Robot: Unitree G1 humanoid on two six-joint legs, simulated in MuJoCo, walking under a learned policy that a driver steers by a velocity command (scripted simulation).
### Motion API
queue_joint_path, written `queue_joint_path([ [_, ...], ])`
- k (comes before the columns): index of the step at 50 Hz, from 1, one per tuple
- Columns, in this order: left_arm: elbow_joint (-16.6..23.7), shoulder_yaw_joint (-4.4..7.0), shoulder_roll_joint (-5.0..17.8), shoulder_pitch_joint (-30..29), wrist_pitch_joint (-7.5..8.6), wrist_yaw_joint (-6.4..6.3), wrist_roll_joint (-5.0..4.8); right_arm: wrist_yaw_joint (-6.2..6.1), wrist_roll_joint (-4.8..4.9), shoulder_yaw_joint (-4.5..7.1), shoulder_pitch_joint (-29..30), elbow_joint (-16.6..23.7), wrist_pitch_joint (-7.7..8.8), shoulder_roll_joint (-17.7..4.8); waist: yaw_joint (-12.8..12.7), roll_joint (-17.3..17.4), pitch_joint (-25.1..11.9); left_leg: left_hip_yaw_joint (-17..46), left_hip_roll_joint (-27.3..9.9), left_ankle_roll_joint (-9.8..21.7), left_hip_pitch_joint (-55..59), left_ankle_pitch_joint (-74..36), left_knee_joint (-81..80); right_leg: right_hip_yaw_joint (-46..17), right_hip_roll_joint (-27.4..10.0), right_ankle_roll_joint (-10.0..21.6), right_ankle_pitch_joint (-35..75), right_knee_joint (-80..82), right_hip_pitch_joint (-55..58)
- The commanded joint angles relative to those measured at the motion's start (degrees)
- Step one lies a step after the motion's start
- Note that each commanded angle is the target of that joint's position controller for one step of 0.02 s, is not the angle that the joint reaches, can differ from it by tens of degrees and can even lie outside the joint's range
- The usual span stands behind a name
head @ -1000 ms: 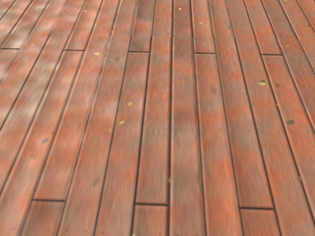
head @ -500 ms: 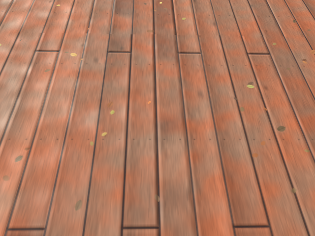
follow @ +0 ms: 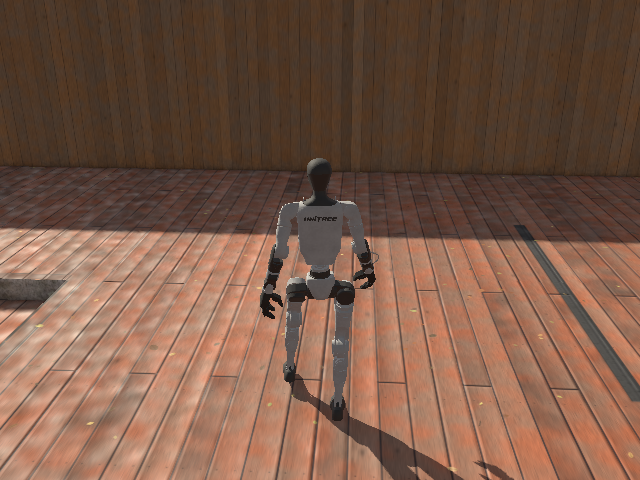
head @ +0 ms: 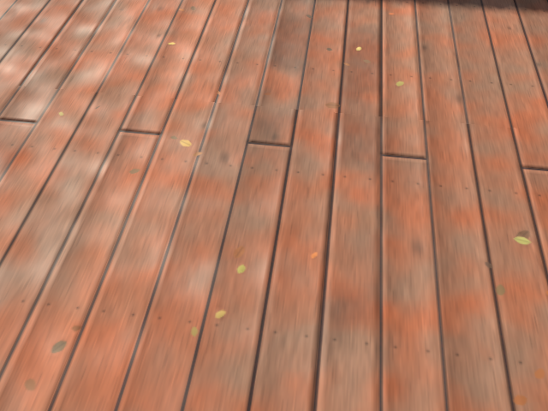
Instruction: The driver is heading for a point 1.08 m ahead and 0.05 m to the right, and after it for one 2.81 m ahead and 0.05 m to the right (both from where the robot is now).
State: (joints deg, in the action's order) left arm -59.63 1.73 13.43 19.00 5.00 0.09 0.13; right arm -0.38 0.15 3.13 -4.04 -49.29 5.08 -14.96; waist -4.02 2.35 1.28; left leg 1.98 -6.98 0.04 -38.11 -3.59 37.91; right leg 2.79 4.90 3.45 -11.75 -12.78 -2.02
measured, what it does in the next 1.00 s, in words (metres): walks ahead: left foot, then right foot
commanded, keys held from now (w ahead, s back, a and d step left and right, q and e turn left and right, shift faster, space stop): no key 0.66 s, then w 0.34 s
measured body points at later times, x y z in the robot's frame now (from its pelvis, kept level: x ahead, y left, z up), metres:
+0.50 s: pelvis +0.14 +0.03 -0.01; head +0.15 +0.02 +0.44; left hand +0.18 +0.29 -0.15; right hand +0.24 -0.21 -0.15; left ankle +0.21 +0.13 -0.74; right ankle +0.14 -0.11 -0.74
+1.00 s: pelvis +0.25 +0.04 -0.01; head +0.26 +0.05 +0.44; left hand +0.28 +0.30 -0.16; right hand +0.28 -0.22 -0.15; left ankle +0.22 +0.12 -0.74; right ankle +0.16 -0.10 -0.67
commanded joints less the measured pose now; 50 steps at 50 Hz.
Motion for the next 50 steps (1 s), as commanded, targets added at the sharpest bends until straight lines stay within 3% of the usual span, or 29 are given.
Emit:
queue_joint_path([
  [1,1.8,1.36,9.0,0.1,-0.32,-0.72,-0.53,0.85,0.12,-0.15,2.5,3.2,0.34,-2.2,1.3,-5.4,-0.1,-2.0,3.7,0.5,9.8,-3.6,-5.9,-4.5,-14.2,6.7,30.3,-0.6,-4.6],
  [3,1.5,1.61,9.6,-0.8,-1.15,-0.96,-0.68,1.3,-0.28,0.39,1.3,3.3,0.53,-4.3,3.1,-6.2,-1.7,-0.8,4.3,2.1,11.8,0.2,-8.6,-6.3,-15.9,5.3,31.3,-5.2,-0.4],
  [5,1.8,1.58,9.3,-2.0,-1.73,-1.08,-0.6,1.15,-1.05,1.67,-6.7,0.5,0.96,-7.4,7.0,-4.7,-5.8,-2.0,5.6,4.2,22.9,-6.6,-14.0,-5.4,-12.7,2.7,33.2,-15.7,0.2],
  [6,2.5,0.99,7.9,0.3,-1.61,-1.1,0.47,0.83,-1.91,2.37,-12.0,-0.6,1.07,-11.1,7.6,0.2,-12.3,3.9,-1.4,6.6,35.4,-31.3,-10.5,-3.1,-8.8,0.2,21.4,-26.8,-5.5],
  [7,-0.1,-1.19,0.3,11.3,-1.34,-0.51,0.89,0.75,-2.37,1.79,-13.4,-1.1,0.26,-11.2,3.7,12.6,-20.9,18.1,-14.9,17.6,53.5,-45.8,-7.5,-2.1,-2.7,-3.6,-14.5,-43.9,-20.6],
  [8,-1.3,-0.76,3.1,11.2,-1.56,-0.22,-0.33,1.17,-1.23,0.52,-14.8,-1.4,-0.4,-6.0,5.5,10.2,-25.1,23.8,-16.1,20.2,52.4,-37.0,-10.7,-7.4,-2.6,-4.8,-28.7,-51.0,-22.8],
  [9,-0.1,0.39,7.4,6.4,-2.13,-0.3,-1.35,1.45,-0.4,0.17,-11.1,-0.9,-0.67,-5.5,5.4,6.1,-19.1,20.8,-13.5,17.8,45.4,-24.2,-13.6,-8.6,-4.6,-5.0,-27.7,-53.9,-25.0],
  [11,1.2,0.97,7.2,-0.5,-3.99,-1.66,-1.17,1.08,-0.87,-0.49,-2.5,0.5,-0.99,-4.6,3.6,1.2,-9.1,15.3,-9.6,14.0,31.1,-6.3,-18.8,-7.0,-7.8,-5.8,-21.9,-50.0,-25.7],
  [13,1.1,0.77,5.2,-0.3,-5.57,-2.59,-0.53,0.77,-1.82,-0.36,1.1,0.6,-1.46,-5.0,1.4,4.2,-6.2,11.0,-6.0,11.7,21.2,3.8,-22.6,-5.8,-8.7,-6.2,-17.5,-40.7,-18.6],
  [15,0.4,0.5,3.7,0.3,-5.98,-3.07,-0.18,0.39,-2.13,-0.37,0.8,0.1,-1.9,-4.8,1.3,5.1,-7.0,8.5,-4.5,11.8,18.8,7.0,-23.5,-4.2,-7.7,-6.2,-15.2,-33.3,-13.7],
  [18,-0.7,0.54,3.5,0.5,-6.4,-2.78,0.26,-0.21,-0.78,-0.38,1.2,-0.5,-2.61,-5.2,0.6,4.3,-7.6,7.3,-3.5,10.7,16.3,21.3,-24.3,-2.6,-6.9,-5.0,-2.6,-22.1,-6.8],
  [20,-0.5,0.64,4.2,-0.9,-6.53,-2.39,1.45,-0.35,-0.31,-0.78,-0.7,-1.9,-3.04,-4.1,0.6,3.0,-4.5,6.3,-1.3,6.7,12.6,33.8,-25.1,-2.8,-7.3,-3.1,1.7,-16.1,-4.0],
  [21,0.3,0.66,5.4,-1.9,-6.45,-2.45,1.72,-0.31,-0.57,-0.9,-1.9,-2.5,-3.16,-3.7,1.4,1.5,-1.8,5.5,0.1,4.3,11.9,36.3,-24.1,-5.4,-9.7,-1.6,0.0,-12.5,-5.4],
  [22,0.0,1.41,8.9,-3.0,-6.24,-2.58,0.77,-0.44,-0.69,-0.5,-3.2,-2.4,-3.41,-4.2,3.9,-3.6,0.9,2.2,3.4,2.6,14.4,33.6,-22.9,-5.8,-9.9,-0.2,-8.5,-12.0,-11.9],
  [23,-0.3,1.35,7.8,-3.9,-5.64,-2.46,0.28,-0.79,-0.95,-0.53,-2.8,-2.6,-3.56,-4.1,3.6,-6.0,2.0,0.3,4.8,1.7,19.7,28.9,-19.9,-6.2,-9.4,-0.1,-14.0,-9.6,-17.6],
  [25,-0.5,0.93,5.9,-5.6,-4.32,-2.37,0.54,-1.21,-0.78,-0.57,-4.0,-3.3,-3.66,-3.1,4.8,-8.3,1.3,-0.7,5.2,2.3,25.4,21.1,-16.2,-6.6,-9.6,-1.7,-12.3,-7.2,-20.3],
  [28,-0.9,0.76,5.2,-5.1,-3.13,-2.24,0.13,-1.17,-0.87,-0.45,-5.3,-4.6,-3.67,-3.1,4.6,-6.3,-0.2,-1.3,5.3,3.1,26.6,14.4,-14.4,-6.1,-9.2,-2.6,-5.7,-8.5,-17.2],
  [33,-1.8,0.63,5.2,-3.1,-3.2,-2.28,-0.09,-0.88,-0.42,-0.38,-5.0,-5.7,-3.75,-3.1,3.7,-3.7,-2.2,-1.5,5.1,3.2,27.7,5.6,-12.7,-5.0,-8.5,-2.3,3.2,-10.9,-13.3],
  [34,-2.5,0.59,4.9,-1.7,-3.36,-2.29,-0.18,-0.9,-0.34,-0.47,-5.9,-6.4,-3.91,-2.6,3.4,-3.7,-3.6,-2.4,5.9,3.3,28.2,10.4,-12.1,-4.7,-8.2,-2.0,-1.6,-10.4,-12.4],
  [36,-2.4,1.25,6.7,-1.2,-3.76,-2.41,-0.84,-1.02,0.24,-0.1,-5.9,-6.9,-4.23,-3.3,3.3,-5.0,-0.5,-4.4,8.0,3.6,24.5,27.5,-9.4,-6.2,-8.5,0.6,-17.3,-9.2,-14.4],
  [39,-2.2,2.08,8.7,2.1,-2.52,-2.31,-1.61,-0.53,0.68,-0.18,-3.3,-5.9,-2.42,-2.1,1.7,-8.8,5.9,-5.6,8.9,3.9,12.8,31.2,-2.4,-17.6,-16.1,6.1,-28.2,-3.4,-11.8],
  [41,-2.3,2.74,9.9,2.8,-1.21,-2.12,-1.88,0.28,1.04,-0.25,-1.9,-5.0,-0.56,-1.4,2.0,-11.9,8.0,-4.9,7.3,4.9,7.4,25.9,1.7,-25.8,-22.8,9.6,-21.4,-1.8,-7.6],
  [42,-2.0,2.67,9.1,2.0,-0.75,-1.96,-1.85,0.68,1.18,-0.12,-2.5,-5.0,0.15,-1.5,2.9,-11.5,7.5,-4.5,6.6,5.5,8.1,25.6,0.6,-25.2,-23.2,9.4,-15.0,-3.2,-6.7],
  [44,-0.3,2.59,8.3,-2.4,-0.67,-1.47,-1.97,1.06,1.65,0.6,-9.7,-7.7,0.7,-2.2,7.1,-9.9,4.7,-4.8,7.3,6.5,21.5,22.6,-7.2,-18.2,-19.2,6.1,-7.7,-7.6,-11.9],
  [45,1.5,2.39,7.7,-6.4,-0.51,-1.34,-1.96,0.91,1.51,1.64,-16.0,-9.8,0.71,-4.7,10.1,-6.1,3.3,-0.2,5.6,7.7,31.3,21.2,-11.6,-11.9,-14.4,3.2,0.1,-15.2,-18.5],
  [46,3.8,1.54,4.1,-7.9,0.31,-1.32,-1.52,0.9,1.67,3.61,-22.9,-11.8,0.78,-11.0,11.6,8.8,0.9,17.3,-3.4,12.7,43.0,21.1,-18.9,-0.8,-4.9,-1.8,1.6,-34.6,-30.0],
  [47,4.7,1.35,3.5,-8.1,1.28,-1.36,-0.96,1.45,1.06,3.09,-28.4,-12.7,1.03,-10.7,12.8,14.4,-2.7,35.7,-13.3,17.9,51.1,16.0,-25.5,-3.5,-2.2,-3.2,-17.8,-50.2,-40.2],
  [48,4.5,2.06,5.4,-8.0,1.8,-0.84,-2.07,1.41,0.25,1.5,-24.7,-12.0,1.47,-6.6,9.6,7.1,-0.6,33.2,-14.6,17.0,50.0,13.0,-23.8,-7.8,-5.6,-1.5,-18.4,-58.2,-44.9],
  [50,4.0,2.17,4.7,-8.1,2.03,-0.15,-2.76,1.71,0.17,0.57,-18.5,-9.7,1.78,-4.6,6.7,1.0,1.6,21.5,-11.0,13.8,45.8,8.5,-24.4,-7.1,-9.9,0.9,-8.7,-58.6,-46.5],
])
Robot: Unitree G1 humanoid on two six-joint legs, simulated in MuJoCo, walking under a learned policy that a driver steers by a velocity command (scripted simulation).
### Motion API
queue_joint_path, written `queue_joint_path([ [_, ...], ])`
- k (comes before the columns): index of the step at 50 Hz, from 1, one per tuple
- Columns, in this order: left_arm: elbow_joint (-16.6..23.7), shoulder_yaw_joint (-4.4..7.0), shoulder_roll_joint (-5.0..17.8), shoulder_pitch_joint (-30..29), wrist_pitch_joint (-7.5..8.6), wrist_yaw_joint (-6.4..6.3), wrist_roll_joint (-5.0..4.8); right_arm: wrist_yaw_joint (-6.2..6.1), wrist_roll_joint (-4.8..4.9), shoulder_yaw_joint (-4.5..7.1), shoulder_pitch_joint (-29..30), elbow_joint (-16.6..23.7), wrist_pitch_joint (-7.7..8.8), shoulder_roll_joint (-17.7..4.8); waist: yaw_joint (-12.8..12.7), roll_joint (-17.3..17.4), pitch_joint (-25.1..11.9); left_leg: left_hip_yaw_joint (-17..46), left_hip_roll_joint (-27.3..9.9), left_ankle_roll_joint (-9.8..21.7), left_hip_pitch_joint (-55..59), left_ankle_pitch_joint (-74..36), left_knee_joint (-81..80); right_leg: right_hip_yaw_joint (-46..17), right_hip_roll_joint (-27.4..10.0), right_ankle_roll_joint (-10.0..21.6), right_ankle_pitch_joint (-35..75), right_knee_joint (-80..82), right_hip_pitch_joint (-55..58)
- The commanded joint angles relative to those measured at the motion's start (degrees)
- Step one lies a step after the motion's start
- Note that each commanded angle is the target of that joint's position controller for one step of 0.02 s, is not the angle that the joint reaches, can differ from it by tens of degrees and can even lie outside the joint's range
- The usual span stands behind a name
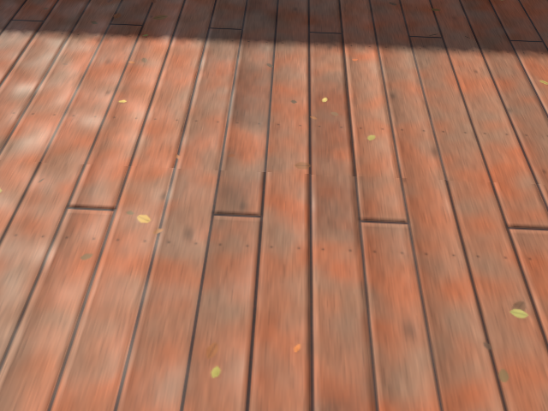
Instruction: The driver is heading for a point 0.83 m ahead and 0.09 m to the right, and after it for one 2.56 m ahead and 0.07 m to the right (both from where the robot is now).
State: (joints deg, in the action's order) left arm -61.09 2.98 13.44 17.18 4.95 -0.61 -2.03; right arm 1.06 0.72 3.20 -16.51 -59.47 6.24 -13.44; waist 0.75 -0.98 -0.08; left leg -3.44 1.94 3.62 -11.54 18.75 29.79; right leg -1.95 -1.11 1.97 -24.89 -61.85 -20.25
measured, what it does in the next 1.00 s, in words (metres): walks ahead: right foot, then left foot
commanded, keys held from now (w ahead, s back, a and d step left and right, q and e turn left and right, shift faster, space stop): w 0.64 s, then no key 0.36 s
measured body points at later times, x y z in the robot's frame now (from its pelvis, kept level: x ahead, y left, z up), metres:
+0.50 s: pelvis +0.25 -0.06 +0.00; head +0.28 -0.07 +0.45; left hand +0.38 +0.20 -0.12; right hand +0.26 -0.33 -0.15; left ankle +0.12 +0.08 -0.63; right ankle +0.33 -0.15 -0.73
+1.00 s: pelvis +0.49 -0.02 -0.01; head +0.52 -0.01 +0.44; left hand +0.51 +0.24 -0.16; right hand +0.64 -0.27 -0.12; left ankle +0.60 +0.07 -0.73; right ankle +0.37 -0.15 -0.67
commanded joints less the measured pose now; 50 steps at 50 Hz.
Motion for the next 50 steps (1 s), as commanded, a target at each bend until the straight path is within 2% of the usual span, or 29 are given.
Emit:
queue_joint_path([
  [1,5.5,1.46,5.3,-7.1,1.89,0.57,-0.12,0.33,-0.41,-0.14,-4.8,0.9,0.41,-4.8,1.3,3.3,3.6,21.5,-17.7,8.6,17.2,-18.5,-17.2,-1.6,-5.5,2.6,8.2,-6.2,-27.0],
  [3,5.8,1.62,4.0,-7.5,1.17,0.88,0.37,-0.03,-0.74,-0.67,-6.3,0.5,-0.36,-4.0,0.8,5.4,3.2,15.5,-14.9,7.3,14.5,-23.3,-18.9,0.5,-6.0,1.6,11.8,-1.0,-23.3],
  [8,10.5,0.38,1.1,-18.9,0.46,1.18,0.9,-1.85,-0.94,-0.2,-7.6,0.6,-1.12,-7.5,2.3,4.6,6.3,9.2,-12.8,7.2,8.3,-23.3,-23.2,3.6,-3.8,-1.4,22.5,19.4,-19.7],
  [13,13.5,0.0,2.8,-25.3,0.51,2.3,0.27,-2.02,0.12,0.58,-10.9,-1.0,-1.12,-7.7,2.9,5.6,8.6,7.5,-15.4,6.9,11.1,-22.0,-24.2,3.6,-2.5,0.2,27.0,29.3,-16.2],
  [15,14.2,0.41,4.3,-25.0,0.86,2.84,0.24,-2.1,0.22,1.06,-10.2,-1.0,-1.51,-8.1,1.4,5.6,7.4,6.8,-16.8,6.0,15.4,-28.2,-21.0,3.4,-2.0,2.0,24.8,31.3,-14.7],
  [16,13.9,0.97,5.5,-22.9,1.01,2.95,0.28,-2.12,0.11,1.35,-9.3,-0.7,-1.73,-8.8,-0.2,6.3,5.4,6.2,-17.0,5.3,16.8,-36.6,-17.9,4.1,-0.7,2.9,23.2,31.6,-10.7],
  [17,13.0,1.83,7.1,-18.7,1.02,2.85,0.36,-2.12,-0.04,1.61,-8.5,-0.4,-2.07,-9.4,-2.7,7.4,2.0,5.3,-16.6,4.6,17.2,-47.0,-12.5,5.5,1.1,3.9,21.6,31.1,-4.2],
  [18,10.3,3.19,9.2,-9.7,0.85,2.54,0.32,-2.1,-0.29,1.39,-7.7,-0.1,-2.54,-8.8,-7.1,7.4,-3.2,3.5,-14.3,3.2,14.9,-53.0,-2.1,6.7,3.0,5.4,21.0,31.2,7.2],
  [19,7.6,4.37,12.0,1.0,0.6,2.07,0.62,-1.98,-0.86,0.72,-7.1,1.1,-2.7,-7.6,-11.3,5.4,-10.0,2.2,-11.7,1.4,3.8,-43.4,13.2,0.0,-2.8,8.1,18.9,29.6,24.2],
  [20,6.0,5.48,17.4,8.6,0.39,1.88,1.81,-1.2,-0.82,-1.44,-14.4,1.9,-1.69,0.2,-8.0,-9.4,-20.2,1.7,-1.1,-2.7,-18.6,-10.3,37.9,-28.7,-18.8,18.0,5.4,34.8,45.4],
  [21,5.9,3.94,13.0,7.8,0.37,2.07,1.61,-0.74,0.43,-1.16,-12.1,1.3,0.07,-1.6,-8.6,-10.5,-22.0,10.8,1.1,-1.7,-26.0,13.0,47.4,-43.7,-21.3,18.6,-2.4,46.0,44.8],
  [22,6.8,2.96,10.3,1.2,0.83,2.16,1.05,-0.62,2.14,0.18,-5.8,3.6,1.11,-6.3,-7.2,-8.8,-11.4,10.5,-2.5,-0.3,-31.8,10.0,50.5,-35.5,-19.3,15.0,-3.2,47.4,36.3],
  [23,8.3,2.12,7.9,-4.7,1.15,2.24,1.19,-1.0,2.34,0.39,-1.9,4.8,1.51,-7.4,-5.2,-4.2,-6.0,8.9,-6.0,0.5,-30.6,4.2,48.2,-27.1,-17.4,13.0,1.5,48.8,26.3],
  [24,8.8,1.47,5.9,-8.5,1.49,2.56,1.83,-1.57,1.47,0.9,-0.5,4.9,1.24,-7.3,-3.0,-1.2,-2.5,7.9,-8.4,0.5,-27.4,-0.1,44.4,-20.6,-15.2,11.8,7.6,50.5,17.3],
  [26,8.3,0.85,4.1,-10.3,1.88,3.0,2.53,-2.14,0.61,1.18,-3.7,4.2,-0.51,-4.9,0.6,-3.4,-1.2,8.3,-10.9,0.4,-20.1,-3.3,39.3,-13.1,-11.7,10.4,12.1,53.2,8.2],
  [28,7.2,1.01,5.3,-8.0,1.95,2.59,2.36,-2.36,0.42,1.21,-3.2,4.6,-1.58,-3.7,1.2,-3.3,0.5,7.3,-11.5,-0.5,-20.1,-4.8,35.7,-9.4,-10.8,11.4,14.3,55.5,4.8],
  [30,6.4,1.37,7.5,-5.5,2.0,1.6,2.43,-2.56,-0.1,1.6,1.8,6.6,-1.88,-4.8,0.6,-2.2,2.5,7.1,-12.1,-1.9,-25.1,-10.2,29.7,-8.2,-11.1,12.0,16.0,57.1,5.5],
  [33,5.8,1.23,7.9,-2.2,1.55,0.52,2.36,-2.17,-0.56,1.69,7.9,8.5,-1.51,-4.7,-0.9,-1.3,3.6,6.4,-11.3,-3.1,-28.4,-19.9,18.7,-4.9,-10.0,10.8,23.7,56.6,8.6],
  [36,5.0,0.9,8.0,0.4,0.92,0.08,2.29,-1.37,-0.78,0.66,13.6,9.9,-0.96,-2.4,-2.6,-1.5,3.2,2.7,-7.6,-3.3,-21.1,-26.8,7.4,1.6,-7.0,8.5,37.7,53.5,7.8],
  [39,3.6,0.8,8.2,3.1,-0.16,-0.14,1.94,-0.52,-0.47,0.22,16.7,10.8,-1.11,-2.7,-3.8,-2.3,2.1,2.8,-5.8,-2.9,-19.1,-26.8,2.6,1.6,-8.4,8.1,41.2,49.2,13.2],
  [41,3.1,0.98,8.5,2.8,-0.96,-0.35,1.77,0.02,-0.65,0.41,16.9,11.4,-0.88,-4.2,-3.0,-3.2,1.1,3.7,-5.0,-1.6,-18.3,-22.6,0.0,0.0,-10.2,7.4,44.1,45.0,17.7],
  [43,3.4,1.28,9.2,0.5,-1.54,-0.6,1.41,0.08,-1.19,1.33,10.7,9.6,-0.41,-6.8,1.0,-3.4,-2.1,3.1,-3.3,0.4,-10.7,-23.0,-4.8,-0.5,-9.5,5.4,48.0,37.6,20.0],
  [44,3.5,1.06,8.4,2.0,-1.56,-0.55,1.87,-0.22,-1.77,2.33,5.7,7.8,-0.05,-10.0,2.3,-0.6,-5.9,3.7,-4.6,1.8,-1.7,-37.9,-6.3,1.1,-5.9,3.2,46.4,29.7,18.5],
  [45,4.0,-0.05,5.1,6.5,-1.06,-0.27,3.28,-0.49,-2.94,2.86,0.5,7.0,-0.11,-13.8,1.0,6.5,-14.6,12.8,-14.8,6.7,17.3,-62.5,0.8,2.5,-1.8,0.6,26.8,16.1,6.5],
  [46,1.7,-1.82,-0.1,13.6,-0.87,0.15,2.57,-0.5,-2.36,1.87,-1.2,6.0,-1.05,-11.0,-0.1,17.0,-22.9,25.9,-26.0,16.6,29.1,-67.8,0.2,2.0,3.8,-2.8,-11.2,0.6,-4.9],
  [47,1.1,-0.57,4.8,11.5,-1.23,0.32,1.23,-0.13,-1.21,0.84,-1.7,6.1,-1.75,-7.4,1.5,11.3,-23.7,27.9,-24.2,16.3,25.3,-53.8,-3.1,-3.5,2.4,-3.3,-16.7,-4.7,-6.6],
  [48,2.8,0.18,7.1,5.8,-1.87,0.04,0.35,-0.21,-0.72,0.6,3.0,6.8,-2.04,-7.2,1.1,8.3,-16.4,24.2,-21.9,13.7,18.0,-42.3,-6.0,-3.0,0.5,-3.6,-14.1,-5.8,-10.0],
  [49,3.5,0.37,6.8,2.1,-2.77,-0.65,0.49,-0.53,-1.03,0.14,7.6,7.7,-2.22,-6.4,0.2,5.4,-11.0,21.3,-19.8,11.8,10.4,-33.4,-8.8,-1.8,-1.3,-4.0,-10.7,-4.1,-10.4],
  [50,3.8,0.61,6.3,0.5,-3.78,-1.34,1.09,-0.82,-1.47,-0.22,11.3,8.3,-2.35,-5.6,-1.2,4.7,-7.6,19.2,-18.5,10.4,2.8,-26.4,-11.5,-1.8,-3.0,-4.3,-7.9,-0.5,-8.2],
])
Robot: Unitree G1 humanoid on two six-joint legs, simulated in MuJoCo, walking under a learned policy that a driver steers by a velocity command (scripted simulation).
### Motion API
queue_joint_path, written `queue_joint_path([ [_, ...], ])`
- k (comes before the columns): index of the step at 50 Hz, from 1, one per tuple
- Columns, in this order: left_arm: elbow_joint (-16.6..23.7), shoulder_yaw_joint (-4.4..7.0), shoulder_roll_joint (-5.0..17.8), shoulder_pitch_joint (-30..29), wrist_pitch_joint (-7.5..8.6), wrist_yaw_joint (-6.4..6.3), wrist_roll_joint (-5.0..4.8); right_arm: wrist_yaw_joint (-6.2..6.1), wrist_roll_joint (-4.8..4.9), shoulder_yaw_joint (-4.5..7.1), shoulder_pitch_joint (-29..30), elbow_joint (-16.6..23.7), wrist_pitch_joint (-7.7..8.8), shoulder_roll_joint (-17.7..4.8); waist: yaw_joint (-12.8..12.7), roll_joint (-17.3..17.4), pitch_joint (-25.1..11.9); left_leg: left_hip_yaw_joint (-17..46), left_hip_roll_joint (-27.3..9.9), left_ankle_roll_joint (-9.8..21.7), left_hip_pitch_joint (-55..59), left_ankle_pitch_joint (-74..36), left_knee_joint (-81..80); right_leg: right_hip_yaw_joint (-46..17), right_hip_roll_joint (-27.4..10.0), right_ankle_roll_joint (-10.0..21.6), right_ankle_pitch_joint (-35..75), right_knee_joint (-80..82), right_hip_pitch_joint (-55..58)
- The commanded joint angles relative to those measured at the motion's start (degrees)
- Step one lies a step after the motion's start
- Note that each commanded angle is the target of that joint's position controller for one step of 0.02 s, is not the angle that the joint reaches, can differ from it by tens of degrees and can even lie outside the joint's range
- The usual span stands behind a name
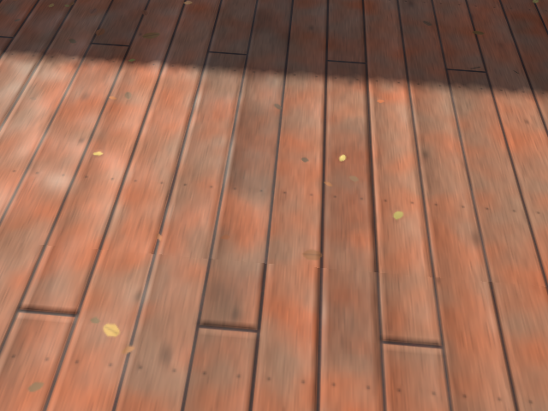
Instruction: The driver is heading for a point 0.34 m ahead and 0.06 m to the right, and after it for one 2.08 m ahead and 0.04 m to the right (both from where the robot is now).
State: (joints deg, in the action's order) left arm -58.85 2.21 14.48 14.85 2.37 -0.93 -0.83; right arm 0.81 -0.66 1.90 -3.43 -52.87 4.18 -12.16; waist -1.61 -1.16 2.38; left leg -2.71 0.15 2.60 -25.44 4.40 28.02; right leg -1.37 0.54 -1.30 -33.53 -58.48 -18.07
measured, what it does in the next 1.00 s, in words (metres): steps on the spot: right foot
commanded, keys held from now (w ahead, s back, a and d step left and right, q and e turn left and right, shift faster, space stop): no key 0.90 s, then w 0.10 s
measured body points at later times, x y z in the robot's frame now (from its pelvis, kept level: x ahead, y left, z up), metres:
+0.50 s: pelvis +0.08 -0.02 +0.01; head +0.09 -0.02 +0.46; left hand +0.11 +0.23 -0.14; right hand +0.15 -0.27 -0.14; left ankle +0.11 +0.10 -0.73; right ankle +0.05 -0.14 -0.73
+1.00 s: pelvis +0.10 -0.03 +0.00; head +0.10 -0.03 +0.45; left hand +0.10 +0.22 -0.15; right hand +0.15 -0.28 -0.15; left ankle +0.11 +0.10 -0.73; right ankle +0.05 -0.14 -0.73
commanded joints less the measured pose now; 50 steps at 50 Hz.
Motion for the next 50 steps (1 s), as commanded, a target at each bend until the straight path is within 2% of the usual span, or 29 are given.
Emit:
queue_joint_path([
  [1,1.6,1.3,4.2,3.4,-2.06,-1.5,0.21,-0.75,-0.7,1.08,0.4,1.8,-0.57,-7.0,-0.4,6.6,-8.5,16.2,-14.8,10.0,10.8,-6.7,-11.8,-2.1,-5.4,-1.2,3.1,1.2,-6.0],
  [3,0.8,0.91,2.1,4.5,-2.75,-2.12,0.55,-1.02,-1.4,1.2,1.6,1.6,-1.09,-7.1,-1.2,8.8,-7.9,12.3,-12.1,9.6,5.4,-3.3,-13.5,0.1,-4.2,-1.3,5.4,9.8,0.3],
  [4,0.4,0.8,1.8,4.8,-2.89,-2.24,0.69,-1.19,-1.29,1.21,1.1,1.4,-1.24,-7.1,-1.2,8.8,-8.8,11.7,-11.8,9.6,5.1,-1.6,-13.7,0.6,-3.9,-1.1,8.1,13.5,2.6],
  [6,-0.5,0.83,1.8,5.3,-3.2,-2.01,0.97,-1.52,-0.3,1.18,1.3,0.9,-1.69,-7.3,-1.9,8.2,-9.6,10.7,-11.1,8.8,3.8,7.2,-14.1,1.8,-3.3,-0.3,17.7,21.4,7.7],
  [8,-0.6,0.94,2.4,4.2,-3.51,-1.52,2.07,-1.66,0.63,0.88,0.4,0.0,-2.19,-6.5,-2.1,7.1,-7.4,9.6,-9.0,5.2,0.4,21.8,-14.7,2.6,-2.7,1.3,23.4,28.1,11.8],
  [9,0.1,0.98,3.5,3.0,-3.57,-1.48,2.68,-1.62,0.5,0.61,-1.1,-0.8,-2.33,-5.8,-1.5,5.7,-4.8,9.2,-7.7,2.5,-0.7,26.8,-14.5,0.4,-4.7,2.5,23.5,31.4,11.2],
  [10,0.9,1.21,5.8,2.0,-3.49,-1.67,2.38,-1.61,0.08,0.75,-1.9,-1.1,-2.48,-6.1,-0.1,3.0,-2.0,7.6,-5.6,0.4,0.0,26.7,-12.3,-1.9,-7.2,3.9,18.8,34.3,7.6],
  [11,0.1,1.78,7.8,0.5,-3.12,-1.59,1.47,-1.98,0.18,0.88,-3.5,-1.0,-2.77,-5.4,2.3,-4.1,0.1,3.6,-2.1,-0.9,5.7,20.9,-10.3,-2.3,-6.4,4.9,7.5,36.1,-1.1],
  [12,0.2,1.4,5.6,-1.0,-2.4,-1.47,1.29,-2.34,-0.1,0.89,-3.3,-1.5,-2.85,-5.8,2.1,-5.1,1.0,3.1,-1.9,-1.3,10.7,16.0,-7.3,-2.3,-5.8,4.3,5.1,38.5,-5.3],
  [13,0.0,1.09,4.3,-1.7,-1.76,-1.45,1.56,-2.51,0.0,1.0,-4.0,-1.8,-2.89,-5.7,2.6,-5.7,0.6,2.7,-1.9,-0.9,13.1,12.5,-5.8,-2.3,-5.9,3.3,6.4,39.4,-6.0],
  [16,-0.5,1.05,3.8,-1.3,-0.39,-1.23,1.14,-2.54,-0.07,1.05,-5.5,-3.2,-2.94,-5.4,2.4,-3.0,-1.1,2.6,-2.2,0.2,13.7,5.9,-4.3,-1.4,-5.2,2.1,16.0,37.3,-1.7],
  [22,-1.6,0.93,3.8,0.9,-0.53,-1.24,0.85,-2.24,0.5,1.17,-5.1,-4.4,-3.03,-5.4,1.2,0.0,-3.9,2.4,-2.5,0.2,15.1,-3.6,-2.3,-0.2,-4.4,2.6,27.3,34.2,3.5],
  [29,-2.1,0.73,3.3,1.1,-1.08,-1.19,0.8,-2.67,0.72,1.3,-5.8,-6.0,-3.85,-5.9,1.4,1.0,-3.8,2.4,-2.7,-0.1,16.5,-7.0,-1.1,0.5,-3.9,2.6,31.4,33.6,4.8],
  [36,-2.5,0.59,2.7,1.1,-1.43,-1.23,0.88,-3.03,0.79,1.44,-5.5,-7.2,-4.39,-6.1,1.5,0.8,-2.6,2.5,-2.9,-0.4,16.8,-6.4,-1.2,1.0,-3.4,2.5,30.8,34.2,5.0],
  [45,-3.0,0.4,2.2,1.5,-1.56,-1.41,0.99,-3.24,0.74,1.52,-5.2,-8.6,-4.63,-5.7,1.7,0.7,-1.3,2.5,-2.8,-0.9,16.6,-3.3,-2.2,1.3,-3.0,2.4,26.9,35.6,4.5],
  [46,-3.8,0.38,1.9,2.9,-1.64,-1.45,0.9,-3.22,0.75,1.42,-6.3,-9.3,-4.69,-5.1,1.6,0.5,-2.5,1.5,-1.9,-0.8,16.9,3.0,-1.9,1.7,-2.6,2.7,20.5,36.1,5.0],
  [48,-3.6,1.14,3.9,3.2,-1.85,-1.67,0.14,-3.26,1.36,1.82,-6.3,-9.5,-4.73,-5.6,1.4,-1.6,0.8,-0.9,0.7,-0.3,12.2,23.3,1.3,-0.5,-3.2,5.5,0.2,37.6,2.3],
  [49,-3.0,1.47,4.8,3.6,-1.65,-1.79,-0.12,-3.23,1.39,1.88,-5.2,-8.9,-4.3,-5.6,0.8,-2.6,3.6,-1.1,1.0,0.0,7.8,28.5,3.1,-3.7,-5.4,7.2,-8.0,39.6,1.2],
  [50,-2.9,1.86,5.8,5.4,-1.09,-1.79,-0.45,-3.02,1.49,1.74,-3.5,-8.0,-3.45,-4.9,-0.2,-4.5,5.7,-1.5,1.1,0.1,3.3,28.4,6.5,-8.9,-8.8,9.3,-12.9,42.5,1.9],
])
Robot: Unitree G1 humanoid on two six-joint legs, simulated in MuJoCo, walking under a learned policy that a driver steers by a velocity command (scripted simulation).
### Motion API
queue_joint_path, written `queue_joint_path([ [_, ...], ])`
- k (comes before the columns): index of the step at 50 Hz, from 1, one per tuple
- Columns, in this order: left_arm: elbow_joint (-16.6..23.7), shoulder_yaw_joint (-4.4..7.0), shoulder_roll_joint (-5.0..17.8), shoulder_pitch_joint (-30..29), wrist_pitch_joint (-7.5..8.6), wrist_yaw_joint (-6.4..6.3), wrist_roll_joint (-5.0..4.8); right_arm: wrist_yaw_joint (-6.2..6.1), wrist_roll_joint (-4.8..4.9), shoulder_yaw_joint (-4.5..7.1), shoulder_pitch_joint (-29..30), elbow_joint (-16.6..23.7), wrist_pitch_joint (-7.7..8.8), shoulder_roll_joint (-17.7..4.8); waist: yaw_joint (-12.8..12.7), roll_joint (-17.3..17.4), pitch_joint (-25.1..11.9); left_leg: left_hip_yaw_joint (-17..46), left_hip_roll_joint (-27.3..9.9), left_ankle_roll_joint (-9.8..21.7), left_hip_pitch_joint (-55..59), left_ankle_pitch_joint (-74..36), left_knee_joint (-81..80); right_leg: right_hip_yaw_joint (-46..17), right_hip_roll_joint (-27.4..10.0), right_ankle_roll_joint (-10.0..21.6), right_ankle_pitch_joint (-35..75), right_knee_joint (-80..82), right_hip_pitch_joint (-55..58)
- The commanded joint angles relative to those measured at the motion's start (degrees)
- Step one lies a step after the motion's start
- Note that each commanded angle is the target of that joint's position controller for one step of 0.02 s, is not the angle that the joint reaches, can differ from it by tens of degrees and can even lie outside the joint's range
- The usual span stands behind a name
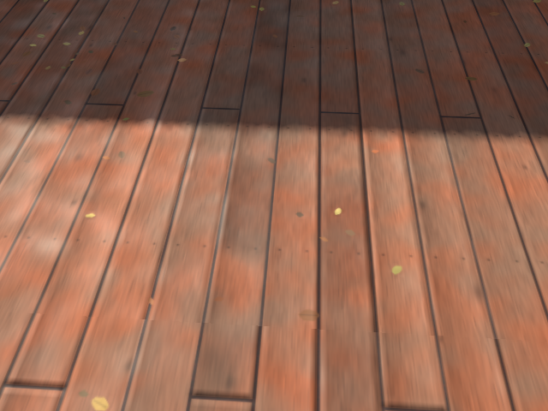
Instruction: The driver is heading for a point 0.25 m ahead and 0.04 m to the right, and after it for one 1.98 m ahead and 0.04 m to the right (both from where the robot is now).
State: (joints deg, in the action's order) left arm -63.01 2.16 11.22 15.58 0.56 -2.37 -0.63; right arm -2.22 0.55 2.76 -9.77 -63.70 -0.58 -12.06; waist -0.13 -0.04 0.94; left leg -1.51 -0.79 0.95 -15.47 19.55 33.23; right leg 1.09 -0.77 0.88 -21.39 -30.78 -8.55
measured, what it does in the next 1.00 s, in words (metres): walks ahead: right foot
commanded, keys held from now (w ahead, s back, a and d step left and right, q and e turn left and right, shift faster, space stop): w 1.00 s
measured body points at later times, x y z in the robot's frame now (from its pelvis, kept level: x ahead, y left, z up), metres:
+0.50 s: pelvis +0.17 +0.03 +0.01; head +0.19 +0.04 +0.46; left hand +0.36 +0.27 -0.11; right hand +0.08 -0.20 -0.13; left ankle +0.04 +0.12 -0.73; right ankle +0.35 -0.13 -0.68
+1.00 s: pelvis +0.46 -0.02 +0.01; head +0.48 -0.03 +0.46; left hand +0.45 +0.23 -0.13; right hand +0.63 -0.28 -0.10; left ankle +0.64 +0.16 -0.66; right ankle +0.42 -0.10 -0.73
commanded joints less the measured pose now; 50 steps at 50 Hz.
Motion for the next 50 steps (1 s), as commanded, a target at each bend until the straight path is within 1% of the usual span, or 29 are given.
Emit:
queue_joint_path([
  [1,0.9,2.51,10.8,6.6,1.42,-0.26,-1.0,0.46,0.59,0.61,4.2,3.7,2.36,-3.6,-2.4,-9.0,8.5,-4.0,2.4,1.7,-10.4,8.8,6.9,-18.7,-12.7,9.9,-28.0,18.7,-5.8],
  [2,0.9,2.97,11.8,6.5,2.13,-0.19,-1.11,0.99,0.84,0.44,5.2,4.5,3.33,-2.9,-2.4,-10.9,10.3,-2.2,0.4,2.5,-13.1,5.5,11.4,-24.7,-17.3,12.3,-27.1,20.6,-5.7],
  [4,1.9,2.7,10.1,4.9,3.38,0.2,-0.75,1.95,1.35,0.63,4.7,5.0,4.86,-3.4,-1.1,-9.5,10.7,-0.1,-2.0,4.2,-15.9,7.7,12.5,-24.9,-18.7,12.5,-18.3,19.4,-3.3],
  [5,2.5,2.67,9.8,3.4,3.61,0.51,-1.06,2.27,1.59,0.72,3.0,4.7,5.37,-3.4,0.3,-8.7,9.8,-0.7,-2.0,4.9,-12.9,7.9,7.6,-21.5,-17.2,11.1,-14.6,17.6,-3.4],
  [7,4.0,2.6,9.6,-0.5,3.42,1.07,-1.45,2.38,1.45,1.72,-6.7,0.6,5.67,-4.1,4.8,-6.4,6.2,-4.4,1.9,4.4,7.4,-1.7,-3.6,-11.9,-10.6,7.3,-5.8,11.2,-12.4],
  [8,5.1,2.35,9.1,-2.6,3.7,1.16,-1.18,2.31,0.92,2.79,-13.7,-1.4,5.59,-6.4,7.6,-2.0,3.6,1.2,-0.5,5.1,16.4,-2.9,-6.1,-6.3,-6.6,4.9,5.2,0.6,-17.6],
  [9,7.2,1.39,5.1,-2.9,4.37,1.15,-0.71,2.22,1.02,4.53,-21.6,-2.7,5.74,-13.2,9.1,15.2,-0.2,23.8,-13.5,11.4,25.5,2.6,-16.6,3.3,1.2,0.2,3.3,-21.2,-28.3],
  [10,8.8,1.37,4.7,-4.6,5.2,1.02,-1.29,2.96,0.05,3.53,-24.2,-3.0,6.55,-12.2,9.1,17.4,-2.4,43.7,-21.9,17.3,26.8,7.3,-24.2,-2.5,3.5,0.2,-10.5,-35.6,-35.8],
  [11,9.0,1.77,6.1,-5.0,5.78,1.42,-2.53,2.86,-0.19,2.11,-18.1,-1.4,7.28,-8.7,5.7,9.7,2.0,40.0,-22.4,16.3,24.0,9.2,-23.2,-6.1,-0.9,2.1,-7.8,-42.9,-40.9],
  [12,8.6,1.69,6.0,-4.5,6.1,1.86,-2.71,3.04,-0.18,1.3,-13.9,0.3,7.63,-6.4,4.0,6.1,3.4,32.4,-19.7,14.0,21.5,8.2,-22.9,-5.9,-3.4,3.7,-1.8,-44.0,-41.7],
  [13,8.1,2.0,6.2,-4.2,6.31,1.89,-2.19,3.35,-0.18,0.78,-11.2,1.4,7.7,-5.9,2.6,3.7,4.4,26.0,-17.4,12.1,19.1,3.7,-23.8,-5.2,-5.3,4.3,3.6,-41.3,-41.1],
  [15,7.9,2.91,7.2,-4.3,5.87,2.13,-1.19,3.34,-0.54,-0.17,-11.0,1.8,7.13,-4.0,1.5,4.1,4.4,15.9,-13.3,9.2,15.6,-8.5,-24.7,-3.9,-7.2,3.8,9.2,-34.7,-36.1],
  [17,8.3,2.81,5.5,-5.7,5.11,2.53,-0.83,2.61,-0.75,-0.31,-14.3,1.3,6.58,-4.7,1.7,4.3,4.0,11.2,-11.8,9.3,15.4,-17.6,-25.2,-1.7,-6.9,2.2,11.8,-30.4,-35.4],
  [22,13.5,1.39,3.2,-18.8,4.75,3.19,-0.81,1.08,-0.84,0.09,-16.2,2.3,5.99,-7.8,3.8,4.1,6.6,5.5,-10.4,9.3,11.4,-20.9,-28.2,1.3,-4.3,0.0,22.0,-10.4,-32.2],
  [25,15.3,0.99,3.9,-23.4,4.85,4.08,-1.16,0.99,-0.16,0.48,-19.1,1.7,5.9,-7.9,4.7,4.4,8.1,4.2,-11.7,9.5,13.5,-20.8,-28.7,2.0,-3.1,0.9,24.3,-4.4,-30.2],
  [28,16.9,1.08,5.2,-25.1,5.36,5.08,-1.31,0.93,0.27,1.1,-19.2,1.5,5.44,-8.4,3.2,4.7,7.8,3.1,-14.0,8.5,19.8,-27.8,-25.3,1.4,-2.5,3.2,21.8,-0.4,-29.3],
  [30,16.2,2.3,8.0,-20.1,5.57,5.21,-1.22,0.9,0.04,1.77,-17.5,2.2,4.97,-10.0,-0.5,6.9,2.8,2.1,-14.6,7.3,22.7,-47.0,-17.8,3.1,0.4,5.1,18.4,-0.3,-20.3],
  [31,14.2,3.52,10.2,-12.4,5.49,4.96,-1.26,0.92,-0.18,1.89,-16.5,2.5,4.49,-10.2,-4.7,7.8,-2.1,0.6,-13.3,6.2,21.8,-56.4,-8.7,4.4,2.6,6.5,17.3,-0.6,-10.5],
  [32,11.1,4.88,12.7,-2.0,5.18,4.49,-1.32,1.01,-0.42,1.54,-15.5,3.3,4.23,-9.6,-9.5,7.7,-8.1,-0.8,-10.8,4.4,14.6,-54.7,4.1,2.7,1.5,8.4,17.6,-1.2,4.7],
  [33,9.1,5.99,17.2,7.6,4.85,3.83,-0.13,1.34,-1.02,0.47,-17.8,4.7,4.44,-6.0,-9.9,-1.8,-16.7,-2.4,-5.3,2.2,-3.3,-32.5,24.8,-15.6,-11.7,13.4,10.7,-0.9,24.6],
  [34,8.3,5.43,17.7,9.4,4.9,4.29,0.53,2.08,-0.04,-1.56,-23.2,4.4,6.09,1.3,-5.9,-15.1,-25.3,5.2,4.7,0.4,-17.9,12.2,41.5,-44.3,-22.6,20.6,-1.4,10.8,34.6],
  [35,8.5,4.08,12.9,5.7,5.25,4.43,-0.09,2.34,1.71,0.02,-16.7,5.5,7.59,-4.7,-6.9,-10.5,-18.6,10.2,1.6,1.8,-24.1,11.6,47.5,-43.2,-19.8,17.3,-4.3,14.9,29.7],
  [36,9.5,3.28,10.4,-0.1,5.63,4.36,-0.43,2.25,2.62,0.7,-11.2,7.5,8.38,-7.4,-5.4,-7.8,-9.9,7.7,-1.4,2.8,-26.8,6.4,47.2,-33.0,-18.2,14.7,0.8,15.7,20.3],
  [37,10.5,2.7,8.9,-5.1,6.08,4.54,-0.01,1.63,2.13,0.92,-8.7,8.0,8.61,-7.6,-3.1,-1.7,-6.4,6.7,-4.5,3.1,-23.6,0.7,44.0,-25.9,-16.4,13.4,8.0,17.1,10.6],
  [39,10.2,1.75,5.8,-8.0,6.66,5.06,1.25,1.09,0.96,1.65,-10.4,7.7,7.17,-6.1,1.0,-2.3,-3.9,6.8,-7.9,3.5,-16.7,-3.8,39.0,-17.0,-12.8,12.2,14.5,19.9,-0.6],
  [41,9.0,1.68,6.3,-6.2,6.67,4.8,1.0,0.92,0.92,1.63,-11.2,7.9,5.81,-4.2,2.1,-3.4,-2.2,6.1,-8.9,3.1,-15.6,-4.0,35.0,-13.6,-11.8,13.0,14.9,22.7,-4.7],
  [43,8.2,1.99,8.5,-4.0,6.68,3.82,1.0,0.74,0.46,1.94,-6.7,9.7,5.2,-5.1,1.9,-2.9,0.4,5.5,-9.5,1.7,-19.7,-8.0,29.9,-11.6,-11.7,13.5,15.7,24.9,-5.8],
  [46,7.5,2.17,9.8,-0.2,6.22,2.5,0.85,1.01,-0.31,2.11,0.5,12.3,5.36,-5.6,0.2,-2.0,2.0,4.8,-9.4,0.0,-25.5,-17.7,19.0,-9.3,-11.1,12.7,18.8,25.5,-2.6],
  [50,6.7,2.15,10.4,4.2,5.81,1.93,0.15,2.03,0.06,1.33,8.9,14.5,5.95,-4.2,-2.6,-2.4,2.9,1.8,-6.3,-0.2,-22.8,-27.0,5.1,-4.8,-9.1,10.6,20.7,25.4,-0.1],
])
Next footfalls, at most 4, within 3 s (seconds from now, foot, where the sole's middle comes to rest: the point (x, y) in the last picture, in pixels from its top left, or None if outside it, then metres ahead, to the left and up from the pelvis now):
0.64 right None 0.46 -0.11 -0.77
1.20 left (241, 317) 0.78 0.13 -0.77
1.66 right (315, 255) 0.99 -0.09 -0.77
1.94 left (232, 280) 0.91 0.16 -0.77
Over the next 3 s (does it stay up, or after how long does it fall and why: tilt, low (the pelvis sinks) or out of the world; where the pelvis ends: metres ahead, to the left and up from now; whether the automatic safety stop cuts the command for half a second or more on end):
stays up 1.20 0.05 -0.02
